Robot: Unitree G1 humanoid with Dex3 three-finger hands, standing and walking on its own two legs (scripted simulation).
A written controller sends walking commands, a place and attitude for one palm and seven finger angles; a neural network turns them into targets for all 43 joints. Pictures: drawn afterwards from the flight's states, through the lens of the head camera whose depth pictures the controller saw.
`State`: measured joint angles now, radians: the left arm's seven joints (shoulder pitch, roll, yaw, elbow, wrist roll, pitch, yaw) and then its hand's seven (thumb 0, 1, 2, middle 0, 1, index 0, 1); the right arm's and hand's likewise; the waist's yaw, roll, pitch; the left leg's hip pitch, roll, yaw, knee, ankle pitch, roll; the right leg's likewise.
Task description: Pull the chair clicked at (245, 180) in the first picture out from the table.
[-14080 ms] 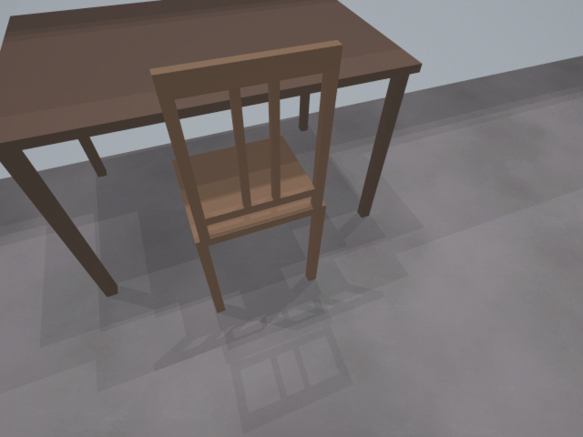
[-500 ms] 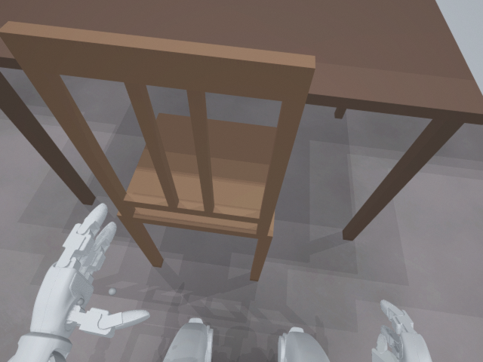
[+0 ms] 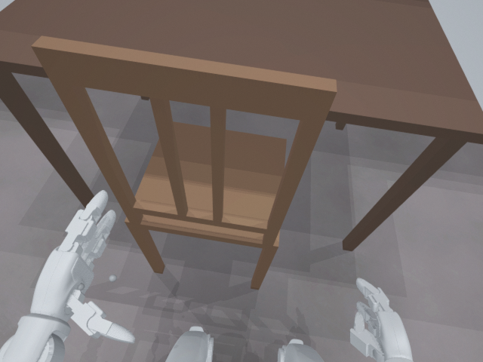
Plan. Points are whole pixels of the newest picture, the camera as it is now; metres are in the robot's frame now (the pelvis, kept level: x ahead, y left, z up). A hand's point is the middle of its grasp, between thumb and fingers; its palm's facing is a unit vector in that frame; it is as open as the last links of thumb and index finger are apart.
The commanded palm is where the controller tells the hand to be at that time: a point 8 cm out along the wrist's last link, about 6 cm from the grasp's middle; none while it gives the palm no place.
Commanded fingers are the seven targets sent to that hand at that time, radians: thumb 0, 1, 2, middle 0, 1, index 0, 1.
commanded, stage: raise the hand toward the chair's back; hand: left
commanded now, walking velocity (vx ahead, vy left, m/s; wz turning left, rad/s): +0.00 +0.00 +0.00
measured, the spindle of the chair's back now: (173, 168) +0.45 +0.16 +0.01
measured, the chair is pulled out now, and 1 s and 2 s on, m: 0.00 0.00 0.00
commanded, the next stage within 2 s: aim the fingers beside a spindle in 0.58 s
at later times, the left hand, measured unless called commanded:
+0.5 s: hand (122, 267) +0.25 +0.19 +0.04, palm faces -0.08 -0.99 -0.06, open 16.9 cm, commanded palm +0.23 +0.25 +0.05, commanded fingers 0.00 -0.50 0.30 -0.06 -0.08 -0.06 -0.08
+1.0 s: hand (138, 255) +0.26 +0.17 +0.04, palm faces -0.07 -1.00 -0.07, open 16.9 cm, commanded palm +0.24 +0.23 +0.04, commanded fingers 0.00 -0.50 0.30 -0.06 -0.08 -0.06 -0.08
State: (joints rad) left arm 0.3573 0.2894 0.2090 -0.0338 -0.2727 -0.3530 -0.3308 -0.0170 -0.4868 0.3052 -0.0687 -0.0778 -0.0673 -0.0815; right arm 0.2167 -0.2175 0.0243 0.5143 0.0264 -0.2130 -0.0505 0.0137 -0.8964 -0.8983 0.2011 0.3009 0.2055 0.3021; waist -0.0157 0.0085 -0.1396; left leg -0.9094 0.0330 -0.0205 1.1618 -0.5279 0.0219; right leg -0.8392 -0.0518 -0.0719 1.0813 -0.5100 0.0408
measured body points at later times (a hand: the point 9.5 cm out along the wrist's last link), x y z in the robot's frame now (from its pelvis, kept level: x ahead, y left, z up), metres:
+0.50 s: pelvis +0.01 -0.01 +0.00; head +0.08 +0.00 +0.45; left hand +0.25 +0.25 +0.04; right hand +0.18 -0.26 -0.07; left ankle +0.02 +0.10 -0.65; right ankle +0.01 -0.15 -0.65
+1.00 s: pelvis +0.00 -0.03 +0.00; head +0.09 -0.02 +0.44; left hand +0.26 +0.23 +0.05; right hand +0.17 -0.28 -0.08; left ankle +0.02 +0.10 -0.65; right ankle +0.01 -0.15 -0.65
